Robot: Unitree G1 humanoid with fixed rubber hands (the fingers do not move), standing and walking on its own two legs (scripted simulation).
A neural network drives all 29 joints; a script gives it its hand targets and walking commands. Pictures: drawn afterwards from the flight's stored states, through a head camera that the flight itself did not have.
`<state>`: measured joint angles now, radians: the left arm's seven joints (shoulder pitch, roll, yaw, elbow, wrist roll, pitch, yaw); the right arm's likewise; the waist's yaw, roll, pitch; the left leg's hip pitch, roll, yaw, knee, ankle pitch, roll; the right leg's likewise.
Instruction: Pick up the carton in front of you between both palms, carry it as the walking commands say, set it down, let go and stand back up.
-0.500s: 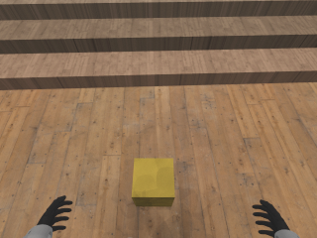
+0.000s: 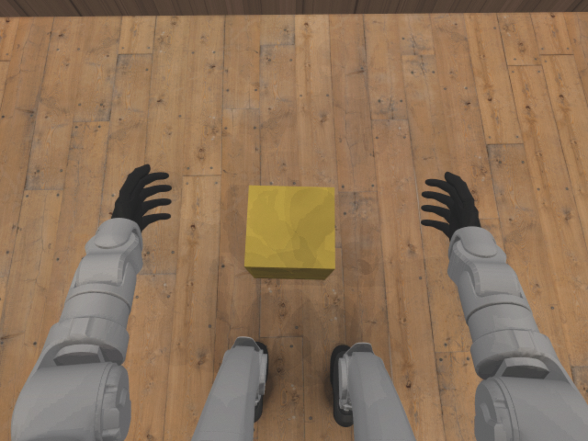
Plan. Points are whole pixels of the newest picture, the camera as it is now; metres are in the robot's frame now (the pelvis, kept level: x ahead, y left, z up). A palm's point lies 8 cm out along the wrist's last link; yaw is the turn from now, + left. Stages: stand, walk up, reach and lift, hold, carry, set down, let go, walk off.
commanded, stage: reach and lift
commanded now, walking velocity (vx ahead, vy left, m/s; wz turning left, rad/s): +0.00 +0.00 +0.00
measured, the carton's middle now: (290, 237) +0.49 +0.04 -0.55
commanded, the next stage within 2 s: none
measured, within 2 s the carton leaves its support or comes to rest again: neither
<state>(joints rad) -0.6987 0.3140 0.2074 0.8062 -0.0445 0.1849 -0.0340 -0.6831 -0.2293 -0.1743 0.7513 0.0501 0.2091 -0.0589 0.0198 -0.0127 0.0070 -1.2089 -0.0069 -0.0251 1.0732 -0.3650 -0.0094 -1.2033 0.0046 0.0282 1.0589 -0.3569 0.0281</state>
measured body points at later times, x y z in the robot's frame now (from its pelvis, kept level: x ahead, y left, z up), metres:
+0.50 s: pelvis +0.00 +0.00 -0.06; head +0.32 +0.02 +0.25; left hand +0.51 +0.23 -0.20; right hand +0.52 -0.16 -0.20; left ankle +0.06 +0.12 -0.64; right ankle +0.06 -0.13 -0.64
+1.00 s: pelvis -0.05 -0.01 -0.27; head +0.31 +0.01 +0.00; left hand +0.49 +0.23 -0.43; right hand +0.51 -0.16 -0.43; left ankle +0.06 +0.12 -0.64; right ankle +0.06 -0.14 -0.64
